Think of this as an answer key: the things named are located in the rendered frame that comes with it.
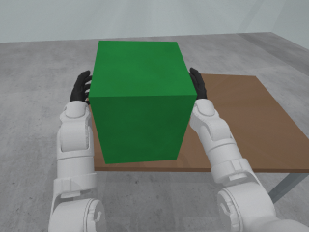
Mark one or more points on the robot left hand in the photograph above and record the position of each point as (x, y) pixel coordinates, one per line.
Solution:
(78, 92)

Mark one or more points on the robot right forearm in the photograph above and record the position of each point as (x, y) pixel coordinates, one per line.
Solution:
(227, 164)

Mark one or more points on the robot left upper arm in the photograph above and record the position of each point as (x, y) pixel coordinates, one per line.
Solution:
(84, 215)

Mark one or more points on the robot left forearm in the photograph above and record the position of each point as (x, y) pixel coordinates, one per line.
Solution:
(74, 154)

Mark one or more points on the robot right upper arm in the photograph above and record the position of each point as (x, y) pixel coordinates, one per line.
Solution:
(247, 208)

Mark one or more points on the robot right hand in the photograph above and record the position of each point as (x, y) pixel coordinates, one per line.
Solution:
(198, 83)

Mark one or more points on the table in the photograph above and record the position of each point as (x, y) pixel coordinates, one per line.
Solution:
(265, 134)

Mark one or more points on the carton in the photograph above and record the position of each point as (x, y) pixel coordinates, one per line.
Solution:
(141, 96)

